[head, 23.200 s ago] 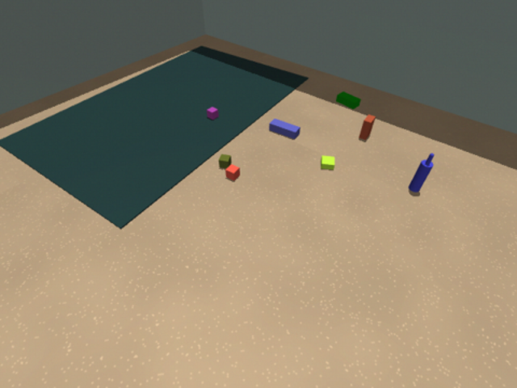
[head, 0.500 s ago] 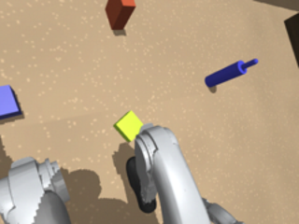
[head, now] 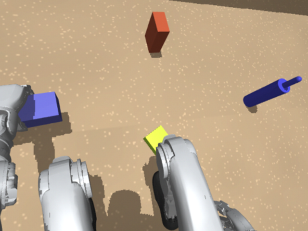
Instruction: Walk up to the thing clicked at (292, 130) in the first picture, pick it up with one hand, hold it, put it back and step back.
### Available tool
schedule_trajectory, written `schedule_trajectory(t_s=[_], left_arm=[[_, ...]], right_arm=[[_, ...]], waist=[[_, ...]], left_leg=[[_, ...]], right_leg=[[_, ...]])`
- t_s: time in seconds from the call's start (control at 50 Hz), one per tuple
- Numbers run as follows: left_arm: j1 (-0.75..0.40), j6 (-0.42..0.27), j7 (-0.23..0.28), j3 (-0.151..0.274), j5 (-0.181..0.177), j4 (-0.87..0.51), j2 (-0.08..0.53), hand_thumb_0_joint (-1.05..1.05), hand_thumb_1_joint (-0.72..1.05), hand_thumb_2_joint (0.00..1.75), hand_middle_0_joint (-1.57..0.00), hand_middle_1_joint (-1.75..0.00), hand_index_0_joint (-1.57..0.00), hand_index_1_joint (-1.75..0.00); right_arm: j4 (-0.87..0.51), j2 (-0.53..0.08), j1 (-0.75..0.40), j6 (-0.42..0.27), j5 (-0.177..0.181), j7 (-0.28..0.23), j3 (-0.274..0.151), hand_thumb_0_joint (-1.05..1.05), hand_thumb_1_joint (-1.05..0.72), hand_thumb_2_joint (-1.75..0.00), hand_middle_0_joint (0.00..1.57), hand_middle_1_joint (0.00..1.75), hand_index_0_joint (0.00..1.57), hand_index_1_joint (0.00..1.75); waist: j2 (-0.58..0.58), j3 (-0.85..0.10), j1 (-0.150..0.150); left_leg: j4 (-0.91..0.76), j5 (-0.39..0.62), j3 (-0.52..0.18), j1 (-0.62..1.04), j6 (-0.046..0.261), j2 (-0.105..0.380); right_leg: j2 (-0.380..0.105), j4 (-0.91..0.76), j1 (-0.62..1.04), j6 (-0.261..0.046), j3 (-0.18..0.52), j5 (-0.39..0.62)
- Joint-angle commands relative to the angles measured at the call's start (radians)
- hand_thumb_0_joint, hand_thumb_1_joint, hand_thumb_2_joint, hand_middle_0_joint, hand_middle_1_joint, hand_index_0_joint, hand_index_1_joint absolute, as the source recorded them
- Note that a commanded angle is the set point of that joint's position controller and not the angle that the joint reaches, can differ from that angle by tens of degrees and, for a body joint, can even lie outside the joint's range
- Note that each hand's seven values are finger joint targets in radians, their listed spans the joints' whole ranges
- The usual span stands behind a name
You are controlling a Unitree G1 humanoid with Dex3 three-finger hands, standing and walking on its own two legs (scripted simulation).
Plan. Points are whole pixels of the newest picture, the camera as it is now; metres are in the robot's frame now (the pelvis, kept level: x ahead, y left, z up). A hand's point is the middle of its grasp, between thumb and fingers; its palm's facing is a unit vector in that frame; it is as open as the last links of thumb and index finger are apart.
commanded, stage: settle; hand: left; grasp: from above
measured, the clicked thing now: (18, 113) +0.46 +0.30 -0.20
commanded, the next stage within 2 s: lift in 0.02 s
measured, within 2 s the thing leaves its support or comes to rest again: neither
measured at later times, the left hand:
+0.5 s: hand out of the picture +0.42 +0.30 -0.09, palm faces -0.48 -0.08 -0.87, open 10.1 cm
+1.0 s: hand out of the picture +0.36 +0.29 +0.09, palm faces -0.43 -0.12 -0.89, open 10.1 cm
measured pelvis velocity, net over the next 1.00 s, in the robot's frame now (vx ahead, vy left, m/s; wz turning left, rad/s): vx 0.00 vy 0.00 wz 0.11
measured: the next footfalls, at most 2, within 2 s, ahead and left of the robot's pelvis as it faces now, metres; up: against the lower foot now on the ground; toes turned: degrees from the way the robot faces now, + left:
none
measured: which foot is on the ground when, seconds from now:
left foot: down 0.00-1.00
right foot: down 0.00-1.00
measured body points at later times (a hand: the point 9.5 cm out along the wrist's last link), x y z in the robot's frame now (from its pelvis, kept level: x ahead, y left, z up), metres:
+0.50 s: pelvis +0.00 +0.00 +0.05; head +0.21 +0.06 +0.44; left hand +0.44 +0.31 -0.04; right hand +0.08 -0.28 -0.06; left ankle +0.07 +0.14 -0.29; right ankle +0.11 -0.14 -0.29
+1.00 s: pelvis +0.00 +0.00 +0.19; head +0.15 +0.04 +0.61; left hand +0.38 +0.29 +0.15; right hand +0.16 -0.26 +0.07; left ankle +0.07 +0.14 -0.29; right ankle +0.11 -0.14 -0.29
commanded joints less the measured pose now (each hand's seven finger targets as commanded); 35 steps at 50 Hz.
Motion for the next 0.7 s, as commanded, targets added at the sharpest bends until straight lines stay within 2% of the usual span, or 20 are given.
schedule_trajectory(t_s=[0.0, 0.08, 0.1, 0.12, 0.16, 0.18, 0.2, 0.24, 0.26, 0.3, 0.34, 0.38, 0.42, 0.48, 0.52, 0.56, 0.6, 0.62, 0.66, 0.68], left_arm=[[-0.355, -0.029, 0.031, 0.058, 0.009, -0.230, 0.315, 0.00, 0.60, 0.71, -0.98, -0.68, -1.00, -0.67], [-0.333, -0.045, 0.038, 0.085, 0.008, -0.326, 0.332, 0.00, 0.63, 0.76, -1.00, -0.68, -1.01, -0.68], [-0.335, -0.045, 0.044, 0.099, 0.007, -0.353, 0.342, 0.00, 0.70, 0.68, -1.04, -0.73, -1.08, -0.70], [-0.307, -0.038, 0.047, 0.100, 0.004, -0.337, 0.332, 0.00, 0.63, 0.68, -0.96, -0.65, -1.00, -0.62], [-0.314, -0.023, 0.041, 0.077, -0.004, -0.345, 0.301, 0.00, 0.72, 0.68, -1.03, -0.67, -1.07, -0.64], [-0.310, -0.014, 0.035, 0.084, -0.006, -0.323, 0.305, 0.00, 0.75, 0.67, -1.05, -0.67, -1.08, -0.63], [-0.304, -0.004, 0.023, 0.082, -0.010, -0.314, 0.302, 0.00, 0.75, 0.69, -1.05, -0.67, -1.08, -0.64], [-0.333, 0.011, -0.004, 0.073, -0.029, -0.369, 0.305, 0.00, 0.73, 0.73, -1.05, -0.69, -1.07, -0.66], [-0.286, 0.022, -0.020, 0.066, -0.036, -0.331, 0.288, 0.00, 0.75, 0.72, -1.06, -0.68, -1.09, -0.65], [-0.262, 0.028, -0.054, 0.044, -0.056, -0.370, 0.251, 0.00, 0.76, 0.73, -1.07, -0.69, -1.10, -0.66], [-0.244, 0.031, -0.081, 0.053, -0.064, -0.425, 0.262, 0.00, 0.75, 0.74, -1.07, -0.69, -1.09, -0.66], [-0.208, 0.032, -0.110, 0.035, -0.069, -0.449, 0.222, 0.00, 0.76, 0.74, -1.08, -0.67, -1.10, -0.65], [-0.186, 0.029, -0.124, 0.051, -0.076, -0.509, 0.242, 0.00, 0.75, 0.74, -1.06, -0.69, -1.09, -0.67], [-0.148, 0.029, -0.148, 0.046, -0.096, -0.565, 0.229, 0.00, 0.75, 0.78, -1.07, -0.69, -1.09, -0.67], [-0.178, 0.022, -0.161, 0.037, -0.113, -0.655, 0.213, 0.00, 0.73, 0.77, -1.06, -0.69, -1.07, -0.67], [-0.096, 0.030, -0.171, 0.030, -0.122, -0.649, 0.189, 0.00, 0.71, 0.80, -1.05, -0.70, -1.06, -0.68], [-0.117, 0.028, -0.176, 0.038, -0.136, -0.755, 0.208, 0.00, 0.74, 0.81, -1.06, -0.71, -1.08, -0.70], [-0.045, 0.037, -0.180, 0.037, -0.138, -0.728, 0.190, 0.00, 0.72, 0.82, -1.06, -0.71, -1.07, -0.70], [-0.044, 0.044, -0.191, 0.019, -0.150, -0.801, 0.166, 0.00, 0.72, 0.82, -1.05, -0.72, -1.07, -0.70], [-0.035, 0.052, -0.193, 0.028, -0.152, -0.814, 0.175, 0.00, 0.73, 0.82, -1.05, -0.71, -1.07, -0.70]], right_arm=[[-0.026, -0.254, 0.212, 0.023, 0.009, -0.043, -0.090, 0.00, -0.91, -0.90, 0.20, 0.30, 0.20, 0.30], [-0.035, -0.247, 0.218, 0.042, 0.015, -0.062, -0.104, 0.00, -0.91, -0.90, 0.20, 0.30, 0.20, 0.30], [-0.039, -0.252, 0.224, 0.048, 0.018, -0.068, -0.113, 0.00, -0.94, -0.91, 0.20, 0.30, 0.20, 0.30], [-0.038, -0.249, 0.225, 0.052, 0.019, -0.072, -0.115, 0.00, -0.88, -0.89, 0.20, 0.30, 0.20, 0.30], [-0.031, -0.243, 0.238, 0.057, 0.028, -0.078, -0.126, 0.00, -0.91, -0.90, 0.20, 0.30, 0.20, 0.30], [-0.021, -0.248, 0.247, 0.059, 0.030, -0.081, -0.131, 0.00, -0.91, -0.90, 0.20, 0.30, 0.20, 0.30], [-0.022, -0.245, 0.251, 0.061, 0.034, -0.082, -0.135, 0.00, -0.91, -0.90, 0.20, 0.30, 0.20, 0.30], [-0.026, -0.240, 0.251, 0.070, 0.042, -0.089, -0.142, 0.00, -0.91, -0.90, 0.20, 0.30, 0.20, 0.30], [-0.021, -0.238, 0.254, 0.075, 0.045, -0.091, -0.149, 0.00, -0.91, -0.90, 0.20, 0.30, 0.20, 0.30], [-0.019, -0.226, 0.257, 0.083, 0.051, -0.095, -0.151, 0.00, -0.91, -0.90, 0.20, 0.30, 0.20, 0.30], [-0.027, -0.228, 0.252, 0.091, 0.062, -0.105, -0.163, 0.00, -0.91, -0.90, 0.20, 0.30, 0.20, 0.30], [-0.035, -0.223, 0.252, 0.100, 0.071, -0.112, -0.172, 0.00, -0.91, -0.90, 0.20, 0.30, 0.20, 0.30], [-0.049, -0.223, 0.250, 0.109, 0.080, -0.120, -0.179, 0.00, -0.91, -0.90, 0.20, 0.30, 0.20, 0.30], [-0.063, -0.212, 0.245, 0.119, 0.091, -0.130, -0.183, 0.00, -0.91, -0.90, 0.20, 0.30, 0.20, 0.30], [-0.075, -0.207, 0.235, 0.121, 0.095, -0.139, -0.192, 0.00, -0.91, -0.90, 0.20, 0.30, 0.20, 0.30], [-0.087, -0.202, 0.235, 0.125, 0.100, -0.143, -0.193, 0.00, -0.91, -0.90, 0.20, 0.30, 0.20, 0.30], [-0.103, -0.199, 0.221, 0.129, 0.107, -0.150, -0.200, 0.00, -0.90, -0.90, 0.20, 0.30, 0.20, 0.30], [-0.105, -0.198, 0.225, 0.132, 0.108, -0.153, -0.200, 0.00, -0.91, -0.90, 0.20, 0.30, 0.20, 0.30], [-0.117, -0.190, 0.214, 0.135, 0.114, -0.161, -0.206, 0.00, -0.90, -0.90, 0.20, 0.30, 0.20, 0.30], [-0.116, -0.192, 0.206, 0.137, 0.119, -0.167, -0.209, 0.00, -0.90, -0.90, 0.20, 0.30, 0.20, 0.30]], waist=[[0.305, -0.697, -0.014], [0.341, -0.778, 0.011], [0.339, -0.796, 0.012], [0.334, -0.790, 0.016], [0.344, -0.797, 0.011], [0.342, -0.785, 0.017], [0.351, -0.776, 0.019], [0.361, -0.838, 0.032], [0.335, -0.821, 0.041], [0.323, -0.820, 0.048], [0.327, -0.812, 0.065], [0.300, -0.803, 0.065], [0.290, -0.827, 0.082], [0.235, -0.809, 0.078], [0.259, -0.806, 0.079], [0.234, -0.802, 0.090], [0.258, -0.845, 0.102], [0.245, -0.827, 0.105], [0.256, -0.827, 0.106], [0.264, -0.822, 0.111]], left_leg=[[-0.253, 0.153, 0.149, 0.508, 0.054, -0.014], [-0.269, 0.194, 0.164, 0.556, 0.052, -0.012], [-0.277, 0.201, 0.165, 0.559, 0.053, -0.013], [-0.282, 0.205, 0.167, 0.556, 0.053, -0.015], [-0.305, 0.207, 0.167, 0.589, 0.053, -0.013], [-0.319, 0.204, 0.161, 0.603, 0.051, -0.012], [-0.333, 0.204, 0.157, 0.613, 0.049, -0.013], [-0.346, 0.189, 0.167, 0.637, 0.056, -0.011], [-0.348, 0.189, 0.174, 0.626, 0.059, -0.013], [-0.368, 0.182, 0.180, 0.617, 0.062, -0.016], [-0.396, 0.169, 0.177, 0.638, 0.061, -0.017], [-0.430, 0.158, 0.161, 0.668, 0.059, -0.014], [-0.449, 0.170, 0.162, 0.692, 0.061, -0.015], [-0.473, 0.170, 0.163, 0.698, 0.066, -0.015], [-0.504, 0.150, 0.157, 0.726, 0.064, -0.012], [-0.538, 0.144, 0.153, 0.754, 0.064, -0.008], [-0.569, 0.131, 0.157, 0.794, 0.064, -0.009], [-0.581, 0.139, 0.160, 0.805, 0.064, -0.011], [-0.629, 0.116, 0.150, 0.843, 0.060, -0.005], [-0.654, 0.107, 0.139, 0.868, 0.059, -0.004]], right_leg=[[0.027, -0.251, 0.368, -0.114, -0.110, 0.177], [0.021, -0.254, 0.409, -0.112, -0.099, 0.220], [0.017, -0.259, 0.408, -0.110, -0.102, 0.232], [0.014, -0.259, 0.404, -0.110, -0.104, 0.237], [0.010, -0.270, 0.394, -0.111, -0.107, 0.248], [0.009, -0.266, 0.371, -0.113, -0.114, 0.243], [0.006, -0.264, 0.360, -0.115, -0.117, 0.243], [0.009, -0.293, 0.391, -0.114, -0.103, 0.231], [0.008, -0.304, 0.405, -0.112, -0.097, 0.228], [0.006, -0.322, 0.432, -0.111, -0.093, 0.220], [0.003, -0.335, 0.426, -0.115, -0.093, 0.202], [0.001, -0.345, 0.427, -0.113, -0.097, 0.199], [-0.001, -0.366, 0.455, -0.111, -0.090, 0.208], [-0.005, -0.407, 0.483, -0.107, -0.078, 0.207], [-0.008, -0.429, 0.478, -0.109, -0.075, 0.188], [-0.007, -0.456, 0.504, -0.104, -0.073, 0.185], [-0.007, -0.487, 0.533, -0.106, -0.064, 0.173], [-0.011, -0.506, 0.553, -0.103, -0.060, 0.181], [-0.011, -0.526, 0.567, -0.102, -0.060, 0.169], [-0.014, -0.533, 0.571, -0.101, -0.061, 0.165]])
